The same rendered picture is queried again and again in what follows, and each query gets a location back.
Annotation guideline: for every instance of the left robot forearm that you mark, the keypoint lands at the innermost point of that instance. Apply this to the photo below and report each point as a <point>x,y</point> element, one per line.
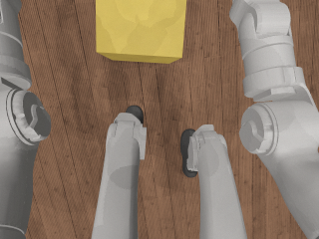
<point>14,72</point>

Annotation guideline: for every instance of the right robot forearm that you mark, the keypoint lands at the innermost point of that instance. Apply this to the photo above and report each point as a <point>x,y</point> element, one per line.
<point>266,44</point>

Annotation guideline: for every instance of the left robot shin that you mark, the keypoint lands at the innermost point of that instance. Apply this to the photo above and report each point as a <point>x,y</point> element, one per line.
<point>113,126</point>

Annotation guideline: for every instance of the carton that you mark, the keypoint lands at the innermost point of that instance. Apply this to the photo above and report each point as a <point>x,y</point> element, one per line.
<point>148,31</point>

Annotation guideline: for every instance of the right robot thigh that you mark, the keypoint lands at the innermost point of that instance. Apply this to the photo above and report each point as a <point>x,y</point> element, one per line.
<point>220,210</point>

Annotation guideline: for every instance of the left robot upper arm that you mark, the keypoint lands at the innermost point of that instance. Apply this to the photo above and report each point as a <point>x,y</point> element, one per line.
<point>23,124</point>

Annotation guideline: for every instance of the right robot upper arm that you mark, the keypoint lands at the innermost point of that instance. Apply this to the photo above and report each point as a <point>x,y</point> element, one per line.
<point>285,136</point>

